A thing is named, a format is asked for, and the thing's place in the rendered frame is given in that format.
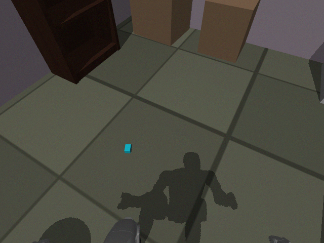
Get bookshelf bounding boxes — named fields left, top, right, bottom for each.
left=11, top=0, right=120, bottom=84

